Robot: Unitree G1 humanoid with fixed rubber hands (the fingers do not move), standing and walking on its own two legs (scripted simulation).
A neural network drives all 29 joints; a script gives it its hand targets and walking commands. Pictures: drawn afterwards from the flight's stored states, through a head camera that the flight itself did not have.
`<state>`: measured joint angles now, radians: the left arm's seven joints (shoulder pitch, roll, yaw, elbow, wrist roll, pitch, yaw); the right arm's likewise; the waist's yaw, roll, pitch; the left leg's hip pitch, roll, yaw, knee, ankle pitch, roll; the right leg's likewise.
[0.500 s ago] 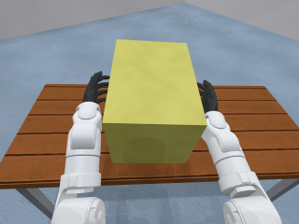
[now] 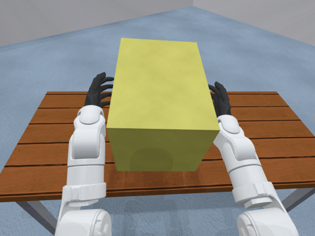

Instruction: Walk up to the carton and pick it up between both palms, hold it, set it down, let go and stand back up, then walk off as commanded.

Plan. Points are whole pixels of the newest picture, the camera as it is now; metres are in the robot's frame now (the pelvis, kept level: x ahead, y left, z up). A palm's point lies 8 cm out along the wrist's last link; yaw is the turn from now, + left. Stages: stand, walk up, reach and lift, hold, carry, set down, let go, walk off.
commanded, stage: hold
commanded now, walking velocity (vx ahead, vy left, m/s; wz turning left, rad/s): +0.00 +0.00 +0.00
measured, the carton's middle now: (158, 104) +0.41 +0.01 +0.13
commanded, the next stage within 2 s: none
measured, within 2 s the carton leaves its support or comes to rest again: neither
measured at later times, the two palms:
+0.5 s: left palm (91, 101) +0.35 +0.16 +0.19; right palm (218, 109) +0.36 -0.14 +0.17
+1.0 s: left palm (92, 102) +0.35 +0.16 +0.18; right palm (219, 109) +0.36 -0.14 +0.17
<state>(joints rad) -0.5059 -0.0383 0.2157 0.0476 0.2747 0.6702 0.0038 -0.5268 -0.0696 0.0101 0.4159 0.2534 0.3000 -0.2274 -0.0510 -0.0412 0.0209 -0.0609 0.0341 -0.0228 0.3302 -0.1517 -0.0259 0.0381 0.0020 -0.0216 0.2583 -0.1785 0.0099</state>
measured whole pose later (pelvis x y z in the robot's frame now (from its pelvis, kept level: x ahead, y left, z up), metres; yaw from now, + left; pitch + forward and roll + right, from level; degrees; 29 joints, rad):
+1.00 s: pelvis +0.00 +0.00 +0.00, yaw +0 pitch -6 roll -1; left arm -0.54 -0.02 0.23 0.08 0.26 0.68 -0.01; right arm -0.57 -0.07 0.01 0.43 0.27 0.34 -0.25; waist -0.05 -0.04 0.00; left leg -0.07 0.03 -0.03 0.34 -0.16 -0.03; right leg 0.03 0.00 -0.03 0.26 -0.18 0.01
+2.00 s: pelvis +0.00 +0.00 +0.00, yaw +1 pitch -6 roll -1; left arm -0.58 -0.01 0.24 0.15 0.26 0.67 -0.01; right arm -0.60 -0.07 0.00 0.48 0.26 0.34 -0.24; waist -0.05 -0.04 -0.01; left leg -0.08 0.03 -0.03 0.33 -0.15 -0.03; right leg 0.02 0.00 -0.03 0.26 -0.18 0.01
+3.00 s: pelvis +0.00 +0.00 +0.00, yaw +1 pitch -6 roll -1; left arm -0.59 0.00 0.25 0.17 0.26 0.67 -0.01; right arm -0.62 -0.07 -0.01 0.49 0.26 0.35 -0.24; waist -0.05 -0.04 -0.01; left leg -0.08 0.03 -0.03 0.33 -0.14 -0.03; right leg 0.02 0.00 -0.03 0.27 -0.18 0.01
